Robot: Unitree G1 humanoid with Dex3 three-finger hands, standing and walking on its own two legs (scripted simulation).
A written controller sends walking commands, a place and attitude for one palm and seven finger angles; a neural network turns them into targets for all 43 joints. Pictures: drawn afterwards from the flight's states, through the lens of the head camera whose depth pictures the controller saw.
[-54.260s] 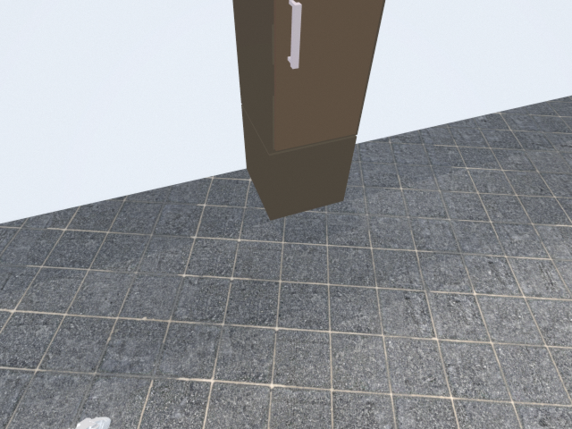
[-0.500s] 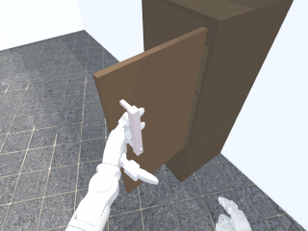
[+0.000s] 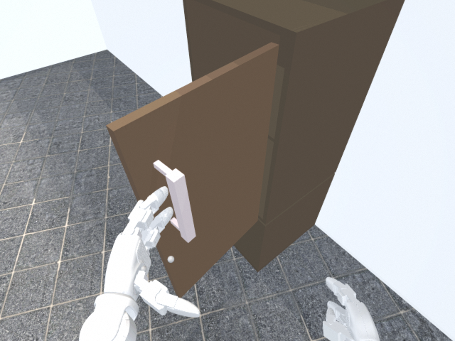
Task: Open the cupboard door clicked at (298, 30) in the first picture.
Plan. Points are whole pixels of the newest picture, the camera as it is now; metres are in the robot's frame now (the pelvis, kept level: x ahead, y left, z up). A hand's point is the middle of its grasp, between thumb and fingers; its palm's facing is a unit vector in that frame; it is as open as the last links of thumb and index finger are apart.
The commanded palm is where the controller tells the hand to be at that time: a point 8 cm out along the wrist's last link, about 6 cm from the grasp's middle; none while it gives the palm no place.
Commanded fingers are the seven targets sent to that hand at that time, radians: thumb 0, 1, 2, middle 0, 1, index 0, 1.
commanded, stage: slide the hand sideways off the handle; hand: left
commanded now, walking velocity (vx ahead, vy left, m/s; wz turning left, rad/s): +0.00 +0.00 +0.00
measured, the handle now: (175, 203) +0.32 +0.11 +0.10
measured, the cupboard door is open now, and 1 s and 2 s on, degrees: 98 98 98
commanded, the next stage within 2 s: draw the hand back to the body in 0.52 s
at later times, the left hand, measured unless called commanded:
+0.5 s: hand (135, 291) +0.18 +0.14 +0.09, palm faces +0.02 -1.00 -0.05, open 16.2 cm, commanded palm +0.14 +0.20 +0.10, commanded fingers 0.00 -0.50 0.30 -0.15 -0.30 -0.15 -0.30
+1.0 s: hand (99, 282) +0.18 +0.19 +0.11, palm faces +0.02 -1.00 -0.06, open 16.3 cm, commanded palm +0.14 +0.24 +0.13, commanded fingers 0.00 -0.50 0.30 -0.15 -0.30 -0.15 -0.30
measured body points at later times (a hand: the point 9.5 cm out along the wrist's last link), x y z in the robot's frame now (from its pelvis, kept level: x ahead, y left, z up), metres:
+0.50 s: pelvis +0.01 -0.01 -0.01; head +0.01 -0.03 +0.44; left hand +0.17 +0.20 +0.09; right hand +0.19 -0.23 -0.08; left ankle +0.01 +0.13 -0.72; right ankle -0.01 -0.10 -0.72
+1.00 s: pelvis +0.00 +0.01 -0.01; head -0.01 +0.00 +0.44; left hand +0.17 +0.24 +0.12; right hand +0.19 -0.19 -0.07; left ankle +0.01 +0.13 -0.72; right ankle -0.01 -0.10 -0.72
